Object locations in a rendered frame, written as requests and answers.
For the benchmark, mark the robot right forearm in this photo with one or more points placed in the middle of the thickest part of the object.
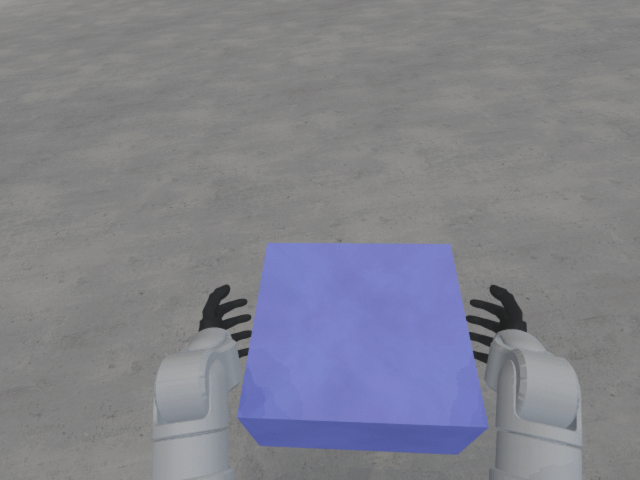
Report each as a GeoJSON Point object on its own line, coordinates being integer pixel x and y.
{"type": "Point", "coordinates": [539, 404]}

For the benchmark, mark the left robot hand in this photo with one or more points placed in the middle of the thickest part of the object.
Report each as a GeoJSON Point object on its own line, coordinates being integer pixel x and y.
{"type": "Point", "coordinates": [213, 313]}

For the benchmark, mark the right robot hand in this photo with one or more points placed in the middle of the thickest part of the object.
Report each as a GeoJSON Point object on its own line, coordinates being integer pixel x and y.
{"type": "Point", "coordinates": [510, 318]}

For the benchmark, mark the robot left forearm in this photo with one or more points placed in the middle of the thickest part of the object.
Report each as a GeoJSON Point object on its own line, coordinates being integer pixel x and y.
{"type": "Point", "coordinates": [190, 403]}

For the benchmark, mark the carton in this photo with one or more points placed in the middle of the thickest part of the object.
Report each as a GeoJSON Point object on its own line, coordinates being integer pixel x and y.
{"type": "Point", "coordinates": [360, 346]}

